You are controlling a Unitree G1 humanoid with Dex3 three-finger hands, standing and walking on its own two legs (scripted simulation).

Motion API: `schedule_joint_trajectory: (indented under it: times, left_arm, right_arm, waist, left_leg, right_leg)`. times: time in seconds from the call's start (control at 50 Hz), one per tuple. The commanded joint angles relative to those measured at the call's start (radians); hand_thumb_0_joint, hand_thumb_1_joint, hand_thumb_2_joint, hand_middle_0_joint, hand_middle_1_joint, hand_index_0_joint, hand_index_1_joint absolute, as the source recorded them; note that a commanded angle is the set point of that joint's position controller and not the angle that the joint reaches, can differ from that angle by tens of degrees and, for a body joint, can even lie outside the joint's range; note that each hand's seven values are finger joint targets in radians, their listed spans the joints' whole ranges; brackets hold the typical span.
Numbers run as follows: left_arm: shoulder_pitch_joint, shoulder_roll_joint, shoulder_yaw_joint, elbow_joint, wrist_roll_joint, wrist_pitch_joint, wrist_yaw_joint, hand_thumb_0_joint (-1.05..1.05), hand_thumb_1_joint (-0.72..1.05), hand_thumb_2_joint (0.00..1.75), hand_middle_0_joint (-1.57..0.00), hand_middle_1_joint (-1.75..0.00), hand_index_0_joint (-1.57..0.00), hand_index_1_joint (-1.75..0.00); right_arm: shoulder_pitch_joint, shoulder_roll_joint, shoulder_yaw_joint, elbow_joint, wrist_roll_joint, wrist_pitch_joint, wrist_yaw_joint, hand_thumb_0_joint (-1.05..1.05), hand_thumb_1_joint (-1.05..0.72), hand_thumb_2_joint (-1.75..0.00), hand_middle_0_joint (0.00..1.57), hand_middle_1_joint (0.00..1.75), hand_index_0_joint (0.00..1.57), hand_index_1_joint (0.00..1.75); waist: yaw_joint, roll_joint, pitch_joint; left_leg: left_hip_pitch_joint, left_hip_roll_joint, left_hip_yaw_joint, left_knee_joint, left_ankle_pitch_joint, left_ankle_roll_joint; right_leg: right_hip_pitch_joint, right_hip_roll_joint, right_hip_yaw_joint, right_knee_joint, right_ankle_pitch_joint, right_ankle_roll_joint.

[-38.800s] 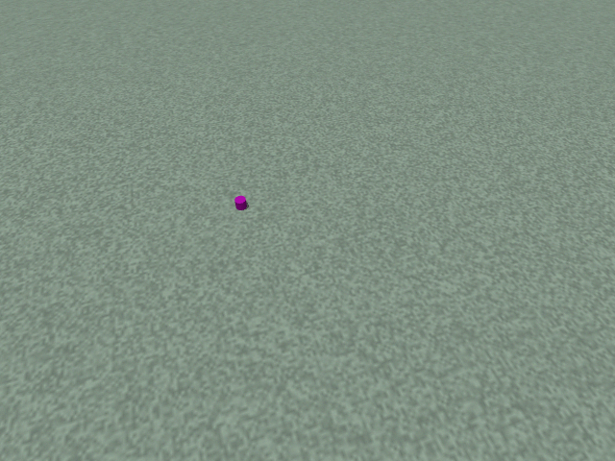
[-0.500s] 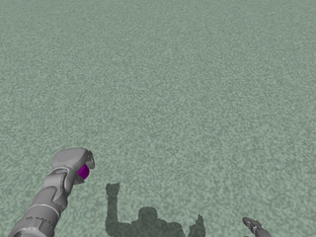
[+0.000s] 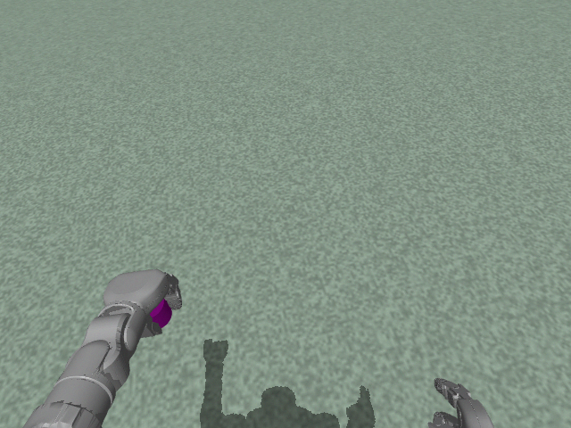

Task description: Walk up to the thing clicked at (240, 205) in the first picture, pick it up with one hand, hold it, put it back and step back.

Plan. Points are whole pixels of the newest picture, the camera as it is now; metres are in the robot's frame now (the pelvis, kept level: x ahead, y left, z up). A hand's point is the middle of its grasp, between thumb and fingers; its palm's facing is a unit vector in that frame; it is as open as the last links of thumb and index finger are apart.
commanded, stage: hold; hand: left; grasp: from above
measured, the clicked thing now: (152, 310) +0.32 +0.23 -0.07
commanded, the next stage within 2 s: crouch in 1.12 s
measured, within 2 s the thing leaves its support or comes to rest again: neither
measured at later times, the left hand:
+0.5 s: hand (148, 319) +0.29 +0.22 -0.02, palm faces -0.43 -0.06 -0.90, open 6.5 cm
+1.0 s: hand (147, 315) +0.29 +0.22 -0.02, palm faces -0.43 -0.06 -0.90, open 6.5 cm
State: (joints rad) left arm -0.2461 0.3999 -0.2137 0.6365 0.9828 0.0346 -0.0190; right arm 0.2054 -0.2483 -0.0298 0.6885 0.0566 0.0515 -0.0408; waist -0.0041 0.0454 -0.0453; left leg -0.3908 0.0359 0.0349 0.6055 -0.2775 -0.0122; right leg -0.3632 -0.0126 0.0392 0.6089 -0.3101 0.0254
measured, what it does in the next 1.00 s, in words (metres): stands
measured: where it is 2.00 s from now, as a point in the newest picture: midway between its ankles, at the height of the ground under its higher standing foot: outside the picture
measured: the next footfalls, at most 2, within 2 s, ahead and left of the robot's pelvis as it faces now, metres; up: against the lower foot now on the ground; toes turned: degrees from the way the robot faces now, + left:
none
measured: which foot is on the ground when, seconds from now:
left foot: down 0.00-1.00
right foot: down 0.00-1.00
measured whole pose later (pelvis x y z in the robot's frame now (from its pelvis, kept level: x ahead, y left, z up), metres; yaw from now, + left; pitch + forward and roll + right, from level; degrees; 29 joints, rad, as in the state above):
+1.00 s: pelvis +0.00 +0.00 +0.01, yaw +0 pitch +1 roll +0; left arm -0.21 0.40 -0.22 0.54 0.98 0.03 -0.06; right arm 0.17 -0.24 -0.02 0.68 0.07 0.07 -0.06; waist 0.02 0.05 -0.01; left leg -0.28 0.03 0.04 0.48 -0.22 -0.02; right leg -0.26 -0.01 0.04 0.50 -0.26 0.02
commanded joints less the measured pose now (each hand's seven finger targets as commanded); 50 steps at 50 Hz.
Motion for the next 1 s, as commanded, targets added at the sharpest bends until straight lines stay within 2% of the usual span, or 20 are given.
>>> schedule_joint_trajectory:
  times: [0.0, 0.02, 0.12, 0.18, 0.2, 0.22, 0.36, 0.4, 0.42, 0.44, 0.46, 0.54, 0.56, 0.58, 0.64, 0.82, 0.84, 0.9, 0.94, 0.98]
  left_arm:
    - [-0.308, 0.207, 0.099, -0.193, 0.002, 0.000, 0.026, 0.00, 0.63, 0.34, -0.81, -0.75, -0.93, -0.63]
    - [-0.300, 0.191, 0.087, -0.196, -0.003, 0.000, 0.023, 0.00, 0.64, 0.35, -0.82, -0.76, -0.94, -0.63]
    - [-0.314, 0.212, 0.106, -0.236, 0.005, -0.005, 0.026, 0.00, 0.63, 0.35, -0.80, -0.78, -0.93, -0.65]
    - [-0.327, 0.204, 0.098, -0.254, 0.004, -0.006, 0.026, 0.00, 0.63, 0.34, -0.80, -0.77, -0.93, -0.64]
    - [-0.317, 0.219, 0.110, -0.235, 0.006, -0.005, 0.026, 0.00, 0.63, 0.35, -0.80, -0.78, -0.93, -0.65]
    - [-0.312, 0.204, 0.096, -0.239, 0.002, -0.006, 0.023, 0.00, 0.63, 0.35, -0.81, -0.78, -0.93, -0.65]
    - [-0.295, 0.189, 0.084, -0.255, -0.008, 0.005, 0.006, 0.00, 0.65, 0.37, -0.81, -0.80, -0.94, -0.67]
    - [-0.286, 0.206, 0.099, -0.260, -0.010, 0.002, -0.001, 0.00, 0.62, 0.36, -0.79, -0.79, -0.92, -0.66]
    - [-0.272, 0.201, 0.091, -0.251, -0.008, 0.005, -0.005, 0.00, 0.62, 0.36, -0.80, -0.79, -0.92, -0.66]
    - [-0.286, 0.193, 0.085, -0.266, -0.009, 0.005, -0.007, 0.00, 0.62, 0.37, -0.81, -0.78, -0.93, -0.66]
    - [-0.271, 0.206, 0.097, -0.275, -0.008, 0.006, -0.006, 0.00, 0.62, 0.38, -0.81, -0.77, -0.93, -0.65]
    - [-0.266, 0.195, 0.090, -0.257, -0.006, 0.006, -0.013, 0.00, 0.62, 0.37, -0.80, -0.79, -0.92, -0.67]
    - [-0.286, 0.207, 0.097, -0.297, -0.008, 0.002, -0.012, 0.00, 0.62, 0.37, -0.80, -0.79, -0.92, -0.66]
    - [-0.268, 0.214, 0.108, -0.264, -0.001, 0.005, -0.010, 0.00, 0.60, 0.37, -0.79, -0.79, -0.91, -0.66]
    - [-0.304, 0.199, 0.085, -0.300, -0.002, -0.001, -0.015, 0.00, 0.62, 0.38, -0.80, -0.79, -0.92, -0.66]
    - [-0.277, 0.218, 0.113, -0.295, -0.002, -0.004, -0.005, 0.00, 0.61, 0.38, -0.80, -0.77, -0.92, -0.65]
    - [-0.291, 0.203, 0.094, -0.289, -0.001, -0.005, -0.008, 0.00, 0.61, 0.39, -0.80, -0.78, -0.92, -0.66]
    - [-0.285, 0.192, 0.085, -0.287, -0.001, -0.007, -0.010, 0.00, 0.60, 0.37, -0.79, -0.78, -0.91, -0.65]
    - [-0.258, 0.198, 0.099, -0.274, 0.000, -0.002, -0.006, 0.00, 0.62, 0.38, -0.80, -0.78, -0.92, -0.66]
    - [-0.281, 0.189, 0.081, -0.312, -0.008, 0.000, -0.008, 0.00, 0.62, 0.38, -0.81, -0.77, -0.92, -0.65]
  right_arm:
    - [-0.083, -0.132, -0.041, -0.140, 0.002, -0.043, -0.016, 0.00, -0.90, -0.89, 0.20, 0.30, 0.20, 0.30]
    - [-0.089, -0.130, -0.039, -0.145, 0.004, -0.043, -0.016, 0.00, -0.90, -0.90, 0.20, 0.30, 0.20, 0.30]
    - [-0.098, -0.129, -0.037, -0.146, 0.006, -0.041, -0.020, 0.00, -0.90, -0.90, 0.20, 0.30, 0.20, 0.30]
    - [-0.102, -0.129, -0.036, -0.143, 0.007, -0.042, -0.021, 0.00, -0.90, -0.89, 0.20, 0.30, 0.20, 0.30]
    - [-0.107, -0.128, -0.036, -0.141, 0.006, -0.042, -0.022, 0.00, -0.90, -0.90, 0.20, 0.30, 0.20, 0.30]
    - [-0.115, -0.127, -0.034, -0.145, 0.009, -0.042, -0.022, 0.00, -0.90, -0.90, 0.20, 0.30, 0.20, 0.30]
    - [-0.125, -0.126, -0.034, -0.147, 0.010, -0.043, -0.024, 0.00, -0.90, -0.90, 0.20, 0.30, 0.20, 0.30]
    - [-0.127, -0.126, -0.032, -0.147, 0.011, -0.043, -0.025, 0.00, -0.90, -0.89, 0.20, 0.30, 0.20, 0.30]
    - [-0.137, -0.122, -0.032, -0.148, 0.011, -0.042, -0.025, 0.00, -0.90, -0.90, 0.20, 0.30, 0.20, 0.30]
    - [-0.136, -0.124, -0.032, -0.155, 0.011, -0.042, -0.025, 0.00, -0.90, -0.90, 0.20, 0.30, 0.20, 0.30]
    - [-0.141, -0.123, -0.032, -0.159, 0.014, -0.041, -0.026, 0.00, -0.90, -0.90, 0.20, 0.30, 0.20, 0.30]
    - [-0.137, -0.122, -0.030, -0.157, 0.013, -0.039, -0.026, 0.00, -0.90, -0.90, 0.20, 0.30, 0.20, 0.30]
    - [-0.142, -0.123, -0.031, -0.159, 0.014, -0.039, -0.027, 0.00, -0.90, -0.90, 0.20, 0.30, 0.20, 0.30]
    - [-0.141, -0.120, -0.028, -0.158, 0.014, -0.037, -0.027, 0.00, -0.90, -0.90, 0.20, 0.30, 0.20, 0.30]
    - [-0.137, -0.122, -0.030, -0.156, 0.014, -0.038, -0.027, 0.00, -0.90, -0.90, 0.20, 0.30, 0.20, 0.30]
    - [-0.143, -0.121, -0.032, -0.156, 0.015, -0.029, -0.027, 0.00, -0.90, -0.90, 0.20, 0.30, 0.20, 0.30]
    - [-0.143, -0.119, -0.030, -0.155, 0.014, -0.029, -0.027, 0.00, -0.90, -0.90, 0.20, 0.30, 0.20, 0.30]
    - [-0.141, -0.119, -0.033, -0.154, 0.014, -0.029, -0.028, 0.00, -0.90, -0.90, 0.20, 0.30, 0.20, 0.30]
    - [-0.136, -0.119, -0.036, -0.153, 0.016, -0.025, -0.028, 0.00, -0.90, -0.90, 0.20, 0.30, 0.20, 0.30]
    - [-0.137, -0.120, -0.036, -0.154, 0.015, -0.021, -0.026, 0.00, -0.90, -0.90, 0.20, 0.30, 0.20, 0.30]
  waist:
    - [0.005, -0.041, -0.220]
    - [0.009, -0.043, -0.214]
    - [0.012, -0.028, -0.229]
    - [0.012, -0.021, -0.223]
    - [0.014, -0.015, -0.209]
    - [0.013, -0.022, -0.204]
    - [0.015, -0.032, -0.208]
    - [0.019, -0.031, -0.204]
    - [0.026, -0.037, -0.196]
    - [0.018, -0.047, -0.201]
    - [0.030, -0.045, -0.202]
    - [0.021, -0.040, -0.187]
    - [0.028, -0.025, -0.197]
    - [0.025, -0.032, -0.186]
    - [0.016, -0.024, -0.215]
    - [0.031, -0.018, -0.205]
    - [0.020, -0.022, -0.207]
    - [0.023, -0.031, -0.210]
    - [0.031, -0.036, -0.229]
    - [0.025, -0.036, -0.237]
  left_leg:
    - [0.161, -0.047, 0.006, -0.083, 0.177, 0.024]
    - [0.162, -0.047, 0.006, -0.088, 0.175, 0.023]
    - [0.187, -0.045, 0.005, -0.102, 0.178, 0.021]
    - [0.194, -0.043, 0.003, -0.114, 0.169, 0.018]
    - [0.188, -0.044, 0.007, -0.118, 0.155, 0.019]
    - [0.193, -0.043, 0.004, -0.124, 0.153, 0.018]
    - [0.214, -0.044, 0.012, -0.132, 0.185, 0.021]
    - [0.217, -0.042, 0.011, -0.138, 0.175, 0.021]
    - [0.214, -0.042, 0.011, -0.142, 0.185, 0.022]
    - [0.218, -0.044, 0.013, -0.141, 0.184, 0.025]
    - [0.222, -0.045, 0.014, -0.143, 0.188, 0.024]
    - [0.227, -0.039, 0.011, -0.154, 0.193, 0.023]
    - [0.233, -0.041, 0.012, -0.156, 0.197, 0.021]
    - [0.228, -0.043, 0.014, -0.154, 0.195, 0.022]
    - [0.255, -0.043, 0.016, -0.153, 0.220, 0.024]
    - [0.256, -0.043, 0.018, -0.164, 0.223, 0.023]
    - [0.262, -0.041, 0.016, -0.163, 0.236, 0.023]
    - [0.267, -0.041, 0.015, -0.162, 0.248, 0.024]
    - [0.271, -0.044, 0.018, -0.155, 0.284, 0.026]
    - [0.285, -0.045, 0.019, -0.152, 0.303, 0.027]
  right_leg:
    - [0.040, 0.042, -0.018, -0.118, 0.173, -0.020]
    - [0.041, 0.043, -0.017, -0.120, 0.168, -0.020]
    - [0.055, 0.044, -0.017, -0.127, 0.161, -0.024]
    - [0.059, 0.046, -0.017, -0.134, 0.150, -0.027]
    - [0.055, 0.044, -0.017, -0.141, 0.138, -0.026]
    - [0.055, 0.046, -0.018, -0.142, 0.132, -0.027]
    - [0.071, 0.044, -0.019, -0.156, 0.166, -0.023]
    - [0.078, 0.044, -0.021, -0.159, 0.154, -0.024]
    - [0.083, 0.044, -0.025, -0.163, 0.160, -0.024]
    - [0.080, 0.043, -0.022, -0.167, 0.166, -0.021]
    - [0.091, 0.042, -0.022, -0.170, 0.165, -0.022]
    - [0.088, 0.046, -0.026, -0.168, 0.171, -0.025]
    - [0.091, 0.046, -0.025, -0.168, 0.171, -0.027]
    - [0.082, 0.045, -0.024, -0.174, 0.170, -0.025]
    - [0.097, 0.042, -0.021, -0.170, 0.202, -0.024]
    - [0.115, 0.043, -0.026, -0.182, 0.199, -0.025]
    - [0.105, 0.045, -0.026, -0.177, 0.213, -0.026]
    - [0.113, 0.043, -0.028, -0.181, 0.226, -0.024]
    - [0.128, 0.041, -0.028, -0.177, 0.267, -0.022]
    - [0.136, 0.039, -0.028, -0.181, 0.294, -0.018]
